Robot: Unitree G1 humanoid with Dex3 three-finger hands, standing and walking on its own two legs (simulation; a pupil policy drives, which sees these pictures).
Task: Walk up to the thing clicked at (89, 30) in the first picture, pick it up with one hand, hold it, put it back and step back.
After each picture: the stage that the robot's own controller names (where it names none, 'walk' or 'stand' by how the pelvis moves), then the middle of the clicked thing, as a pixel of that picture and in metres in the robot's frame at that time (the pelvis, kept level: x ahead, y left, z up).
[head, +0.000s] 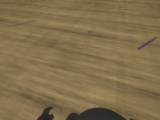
stand; (89, 31) +2.30 +0.05 -0.72
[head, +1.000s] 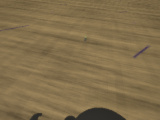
walk; (85, 38) +2.15 +0.09 -0.72
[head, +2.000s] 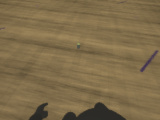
walk; (78, 45) +1.46 +0.20 -0.72
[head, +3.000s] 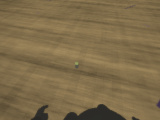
walk; (76, 65) +0.94 +0.21 -0.72
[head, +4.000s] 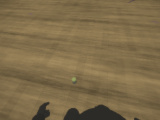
walk; (74, 80) +0.57 +0.23 -0.70
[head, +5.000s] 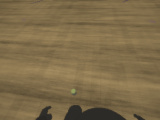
stand; (73, 92) +0.38 +0.24 -0.71
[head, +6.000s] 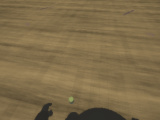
stand; (71, 100) +0.35 +0.23 -0.72
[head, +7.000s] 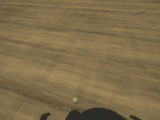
stand; (75, 100) +0.35 +0.18 -0.72
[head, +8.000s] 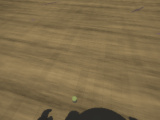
stand; (74, 99) +0.33 +0.18 -0.72
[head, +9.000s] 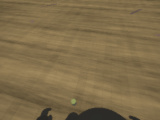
stand; (73, 102) +0.31 +0.19 -0.72
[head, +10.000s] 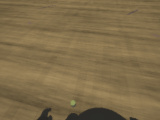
stand; (73, 103) +0.30 +0.19 -0.72
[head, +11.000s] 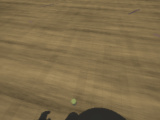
stand; (73, 102) +0.31 +0.18 -0.72
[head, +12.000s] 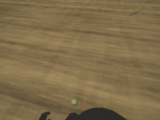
stand; (74, 102) +0.32 +0.18 -0.72
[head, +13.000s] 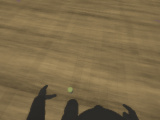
go down; (70, 90) +0.34 +0.19 -0.67
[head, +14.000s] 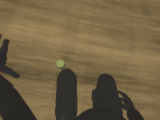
go down; (61, 64) +0.38 +0.26 -0.30
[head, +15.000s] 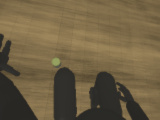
close in; (56, 63) +0.38 +0.27 -0.28
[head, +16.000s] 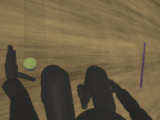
close in; (30, 64) +0.34 +0.30 -0.21
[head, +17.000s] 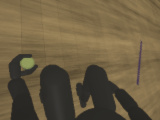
lift; (28, 64) +0.34 +0.30 -0.21
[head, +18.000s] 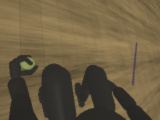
lift; (27, 64) +0.33 +0.30 -0.22
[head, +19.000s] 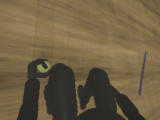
lift; (43, 68) +0.30 +0.26 -0.19
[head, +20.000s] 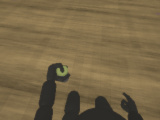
lift; (63, 74) +0.32 +0.19 +0.01
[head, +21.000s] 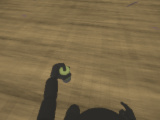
hold; (65, 74) +0.33 +0.18 +0.00
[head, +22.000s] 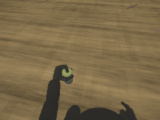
hold; (67, 76) +0.32 +0.17 +0.00
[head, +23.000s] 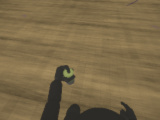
crouch; (69, 76) +0.32 +0.16 -0.02
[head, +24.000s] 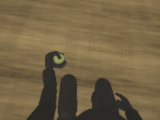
crouch; (60, 61) +0.39 +0.22 -0.10
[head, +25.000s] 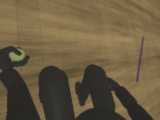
lower; (19, 58) +0.37 +0.34 -0.22
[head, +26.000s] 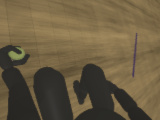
lower; (19, 56) +0.39 +0.32 -0.22
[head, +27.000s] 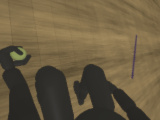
lower; (20, 57) +0.38 +0.32 -0.22
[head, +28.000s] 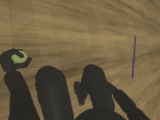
lower; (21, 59) +0.37 +0.32 -0.22
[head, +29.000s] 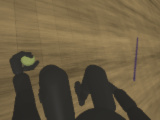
loosen; (28, 62) +0.36 +0.30 -0.22
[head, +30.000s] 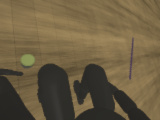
withdraw; (27, 61) +0.35 +0.29 -0.22
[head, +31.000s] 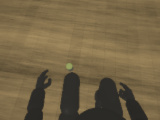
walk; (69, 67) +0.40 +0.23 -0.39
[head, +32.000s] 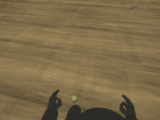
stand; (74, 99) +0.34 +0.17 -0.66
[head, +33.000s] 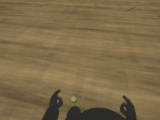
stand; (73, 100) +0.34 +0.18 -0.67
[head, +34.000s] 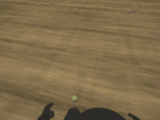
stand; (74, 99) +0.35 +0.17 -0.70
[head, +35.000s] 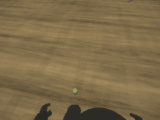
walk; (75, 91) +0.38 +0.18 -0.71
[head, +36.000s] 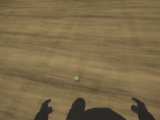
walk; (76, 79) +0.54 +0.24 -0.69
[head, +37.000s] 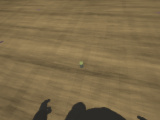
walk; (81, 64) +0.84 +0.20 -0.70
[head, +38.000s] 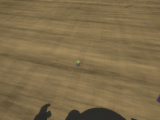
stand; (78, 63) +0.99 +0.21 -0.71
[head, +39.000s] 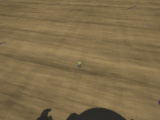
stand; (79, 64) +1.00 +0.21 -0.72
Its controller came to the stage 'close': yes
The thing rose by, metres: 0.70
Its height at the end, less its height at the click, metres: +0.00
